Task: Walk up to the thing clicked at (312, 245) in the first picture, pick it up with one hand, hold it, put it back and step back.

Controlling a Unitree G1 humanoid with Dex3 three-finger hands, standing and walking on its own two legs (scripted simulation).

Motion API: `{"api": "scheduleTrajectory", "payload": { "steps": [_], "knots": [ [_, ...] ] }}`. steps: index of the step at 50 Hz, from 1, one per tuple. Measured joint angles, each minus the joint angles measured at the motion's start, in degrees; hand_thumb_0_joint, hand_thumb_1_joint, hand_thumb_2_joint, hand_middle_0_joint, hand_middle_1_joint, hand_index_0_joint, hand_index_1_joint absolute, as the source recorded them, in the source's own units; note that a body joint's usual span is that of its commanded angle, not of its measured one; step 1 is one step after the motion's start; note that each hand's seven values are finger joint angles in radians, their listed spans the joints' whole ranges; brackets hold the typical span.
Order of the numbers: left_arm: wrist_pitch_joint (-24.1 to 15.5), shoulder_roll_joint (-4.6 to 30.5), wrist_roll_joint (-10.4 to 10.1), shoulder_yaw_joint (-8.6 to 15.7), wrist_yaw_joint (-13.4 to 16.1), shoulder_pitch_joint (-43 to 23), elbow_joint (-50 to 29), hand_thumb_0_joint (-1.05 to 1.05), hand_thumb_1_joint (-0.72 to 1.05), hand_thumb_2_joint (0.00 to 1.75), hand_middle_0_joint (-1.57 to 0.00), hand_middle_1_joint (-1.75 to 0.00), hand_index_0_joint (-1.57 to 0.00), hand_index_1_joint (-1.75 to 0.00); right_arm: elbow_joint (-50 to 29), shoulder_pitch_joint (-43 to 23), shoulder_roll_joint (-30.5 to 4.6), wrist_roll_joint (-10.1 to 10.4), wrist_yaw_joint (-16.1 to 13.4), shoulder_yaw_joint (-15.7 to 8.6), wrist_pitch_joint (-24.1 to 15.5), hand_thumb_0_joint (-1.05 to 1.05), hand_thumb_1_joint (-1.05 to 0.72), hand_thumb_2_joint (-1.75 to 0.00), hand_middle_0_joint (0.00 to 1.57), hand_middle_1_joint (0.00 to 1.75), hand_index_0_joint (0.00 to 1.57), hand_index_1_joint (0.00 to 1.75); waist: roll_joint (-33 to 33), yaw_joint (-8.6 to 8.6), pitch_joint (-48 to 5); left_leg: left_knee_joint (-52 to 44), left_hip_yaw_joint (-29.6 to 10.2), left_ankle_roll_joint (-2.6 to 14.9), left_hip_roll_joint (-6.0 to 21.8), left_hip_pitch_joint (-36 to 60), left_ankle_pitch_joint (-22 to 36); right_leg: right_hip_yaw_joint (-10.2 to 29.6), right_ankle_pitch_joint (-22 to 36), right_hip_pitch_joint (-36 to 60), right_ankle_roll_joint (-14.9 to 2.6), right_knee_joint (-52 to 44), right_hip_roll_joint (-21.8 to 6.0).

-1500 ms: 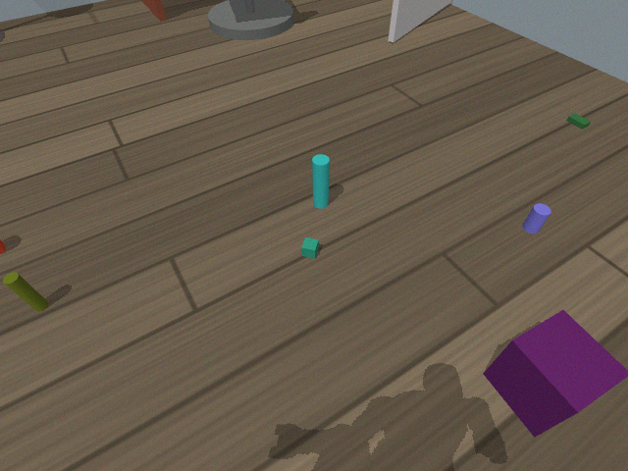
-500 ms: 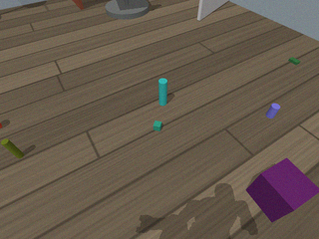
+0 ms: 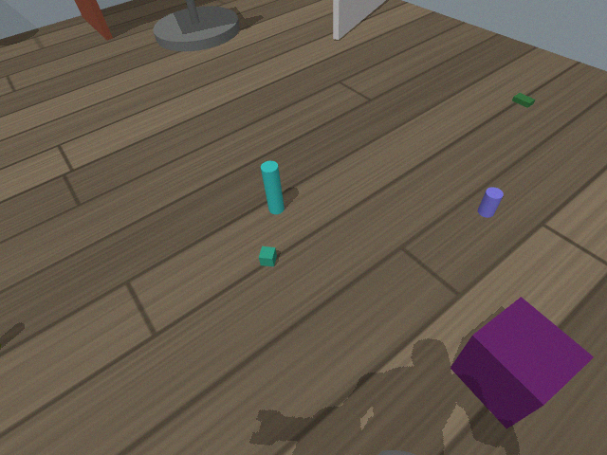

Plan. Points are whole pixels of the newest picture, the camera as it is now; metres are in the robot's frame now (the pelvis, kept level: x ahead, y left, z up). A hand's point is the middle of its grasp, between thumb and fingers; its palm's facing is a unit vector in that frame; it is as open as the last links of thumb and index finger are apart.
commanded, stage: walk up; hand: left
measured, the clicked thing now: (267, 256) +0.91 +0.23 -0.73
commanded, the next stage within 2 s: none
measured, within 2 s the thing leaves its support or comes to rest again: neither
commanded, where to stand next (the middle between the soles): +0.50 +0.02 m, yaw -4 degrees
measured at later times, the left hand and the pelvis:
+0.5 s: hand (155, 361) +0.27 +0.28 -0.13, palm faces -0.13 -0.92 -0.36, open 7.3 cm; pelvis +0.19 +0.01 +0.01, yaw -5 degrees
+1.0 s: hand (181, 284) +0.41 +0.26 -0.11, palm faces -0.11 -0.89 -0.44, open 7.3 cm; pelvis +0.35 -0.02 +0.01, yaw -6 degrees
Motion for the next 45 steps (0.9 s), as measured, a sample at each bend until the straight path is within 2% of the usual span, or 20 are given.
{"api": "scheduleTrajectory", "payload": {
  "steps": [2,4,9,13,15,16,17,19,21,24,28,32,33,34,35,37,40,45],
  "knots": [
    [0.1,-1.1,-0.5,-0.7,0.3,1.0,-0.4,0.01,0.91,0.89,-0.21,-0.30,-0.21,-0.30,-0.7,-0.5,-0.1,0.4,0.2,0.3,-0.3,0.01,-0.90,-0.90,0.20,0.30,0.20,0.30,0.6,0.49,0.0,4.0,0.9,0.15,-0.6,-4.6,3.6,0.1,0.6,2.7,-0.63,-3.5,0.7],
    [-0.1,-1.8,-0.8,-1.3,0.5,2.2,-0.8,0.01,0.91,0.89,-0.21,-0.30,-0.21,-0.30,-1.8,-0.7,0.2,0.5,0.7,0.5,-0.8,0.00,-0.91,-0.90,0.20,0.30,0.20,0.30,0.8,0.92,-0.3,2.9,1.7,-0.01,-0.3,-8.0,6.6,0.4,1.5,5.2,-0.90,-7.1,1.4],
    [-0.5,-1.7,-0.8,-1.7,0.5,4.5,-2.3,0.01,0.90,0.89,-0.21,-0.30,-0.21,-0.30,-4.5,-0.5,1.7,0.0,2.2,0.8,-1.4,0.00,-0.90,-0.90,0.20,0.30,0.20,0.30,-0.3,1.57,-0.7,-10.1,1.7,-1.28,1.1,-11.2,9.5,1.1,0.7,9.2,-1.17,-11.0,2.4],
    [-0.7,-0.8,-0.7,-2.0,0.4,5.1,-3.6,0.01,0.90,0.89,-0.21,-0.30,-0.21,-0.30,-5.3,-0.3,2.4,-0.2,2.5,0.7,-1.7,0.00,-0.90,-0.90,0.20,0.30,0.20,0.30,-1.3,1.84,-1.2,-19.0,1.7,-1.33,1.5,-9.6,13.0,1.3,-3.1,10.9,-0.33,-9.3,2.5],
    [-0.5,-0.2,-0.7,-2.1,0.5,5.4,-4.0,0.01,0.90,0.89,-0.21,-0.30,-0.21,-0.30,-6.0,0.0,2.4,-0.2,2.4,0.5,-2.4,0.00,-0.90,-0.90,0.20,0.30,0.20,0.30,-2.1,1.50,-1.6,-23.1,2.5,-0.92,0.8,-7.0,14.8,1.6,-6.5,10.9,0.39,-6.0,1.9],
    [-0.5,0.2,-0.7,-2.1,0.7,5.4,-4.1,0.01,0.90,0.89,-0.21,-0.30,-0.21,-0.30,-6.3,-0.1,2.7,-0.3,2.2,0.4,-3.0,0.00,-0.90,-0.90,0.20,0.30,0.20,0.30,-3.3,1.22,-1.5,-23.6,3.3,-0.97,-0.2,-6.1,17.5,2.2,-8.7,10.2,0.13,-2.6,0.9],
    [-0.2,0.4,-0.9,-2.0,1.0,5.0,-4.0,0.01,0.90,0.89,-0.21,-0.30,-0.21,-0.30,-6.8,-0.3,3.0,-0.5,1.9,0.4,-3.6,0.00,-0.90,-0.90,0.20,0.30,0.20,0.30,-4.5,1.01,-1.2,-22.3,4.3,-1.10,-0.9,-5.8,16.8,3.4,-9.4,8.2,-0.52,3.1,0.2],
    [0.2,0.4,-1.1,-2.2,1.7,3.8,-3.3,0.01,0.91,0.89,-0.21,-0.30,-0.21,-0.30,-8.1,-0.2,3.5,0.1,1.5,0.6,-4.5,0.00,-0.90,-0.90,0.20,0.30,0.20,0.30,-4.9,-0.15,-0.8,-20.9,5.0,-0.82,-0.9,-4.8,14.3,5.3,-11.4,3.0,-1.27,16.0,1.6],
    [0.2,1.1,-1.3,-2.5,1.9,2.7,-3.3,0.01,0.91,0.89,-0.21,-0.30,-0.21,-0.30,-8.9,0.6,4.2,0.8,1.2,1.1,-4.7,0.00,-0.90,-0.90,0.20,0.30,0.20,0.30,-5.6,-0.91,-0.6,-22.5,5.4,-0.77,-0.9,-2.5,13.4,5.5,-10.3,-1.7,-1.53,23.3,2.1],
    [-0.4,1.7,-1.6,-2.3,1.6,1.3,-4.0,0.01,0.91,0.89,-0.21,-0.30,-0.21,-0.30,-9.5,2.2,4.6,1.1,0.9,2.0,-4.7,0.00,-0.90,-0.90,0.20,0.30,0.21,0.30,-6.2,-1.58,-0.4,-26.0,6.1,-1.00,-0.9,1.2,13.2,4.4,-7.7,-6.5,-0.80,22.2,0.4],
    [-0.4,1.5,-1.4,-1.9,0.7,-0.7,-5.2,0.01,0.91,0.89,-0.21,-0.30,-0.21,-0.30,-10.1,4.5,3.6,0.8,0.8,2.1,-4.4,0.00,-0.90,-0.90,0.20,0.30,0.21,0.30,-5.1,-2.41,0.4,-27.8,6.7,-1.21,-0.7,4.9,11.6,1.9,-5.0,-9.0,0.11,11.5,-2.4],
    [-1.0,0.8,-1.2,-1.6,0.3,-2.1,-6.2,0.01,0.91,0.89,-0.21,-0.30,-0.21,-0.30,-10.3,6.4,1.9,1.2,1.0,1.9,-3.3,0.00,-0.90,-0.90,0.20,0.30,0.21,0.30,-3.0,-3.21,0.8,-24.4,6.5,-2.38,0.2,6.3,7.0,0.2,2.1,-6.9,-0.49,0.2,-2.4],
    [-1.5,0.9,-1.1,-1.5,0.3,-2.0,-6.5,0.01,0.91,0.89,-0.21,-0.30,-0.21,-0.30,-10.4,7.0,1.6,1.4,0.9,1.8,-2.9,0.00,-0.90,-0.90,0.20,0.30,0.21,0.30,-2.5,-3.29,0.6,-21.6,6.2,-2.20,0.6,5.9,4.8,0.0,4.4,-5.4,-0.63,-2.3,-1.9],
    [-2.1,0.7,-0.9,-1.3,0.5,-2.1,-6.7,0.01,0.91,0.89,-0.21,-0.30,-0.21,-0.30,-10.2,7.2,1.3,1.5,0.8,1.8,-2.5,0.00,-0.90,-0.90,0.20,0.30,0.21,0.30,-1.4,-3.18,0.8,-16.8,5.4,-1.05,1.7,4.5,2.9,-0.6,5.9,-5.1,-0.48,-1.3,-1.0],
    [-2.5,0.5,-0.8,-1.1,0.9,-2.3,-6.9,0.01,0.91,0.89,-0.21,-0.30,-0.21,-0.30,-9.6,6.8,1.3,1.6,0.6,1.7,-1.9,0.00,-0.90,-0.90,0.20,0.30,0.21,0.30,-0.7,-2.95,1.1,-10.6,3.5,-0.30,1.6,2.4,1.7,-1.0,4.6,-5.2,-0.42,0.7,-0.5],
    [-2.7,-0.2,-1.2,-1.6,1.3,-1.9,-7.2,0.00,0.91,0.89,-0.21,-0.30,-0.21,-0.30,-8.4,5.7,1.4,1.4,0.4,1.8,-0.6,0.00,-0.90,-0.90,0.20,0.30,0.20,0.30,-0.3,-2.10,1.1,0.7,1.0,0.28,-0.5,-2.4,0.5,-0.8,2.3,-4.3,-0.70,1.9,-0.4],
    [-2.5,-1.7,-1.4,-2.5,1.6,-0.8,-6.9,0.00,0.91,0.89,-0.21,-0.30,-0.21,-0.30,-7.6,4.5,0.8,1.6,0.6,1.7,-0.3,0.00,-0.90,-0.90,0.20,0.30,0.20,0.30,1.2,-1.21,0.6,6.3,0.3,0.54,-0.9,-8.3,4.6,-0.7,2.2,-1.0,-0.87,-1.7,-0.2],
    [-2.9,-2.0,-1.3,-2.7,1.9,2.5,-6.7,0.01,0.90,0.89,-0.21,-0.30,-0.21,-0.30,-8.0,3.8,0.5,0.8,1.7,1.1,-0.4,0.00,-0.90,-0.90,0.20,0.30,0.20,0.30,1.8,-0.07,-0.4,0.3,0.2,-0.92,0.9,-13.9,10.8,-0.3,2.4,3.3,-0.62,-6.9,0.1]
  ]
}}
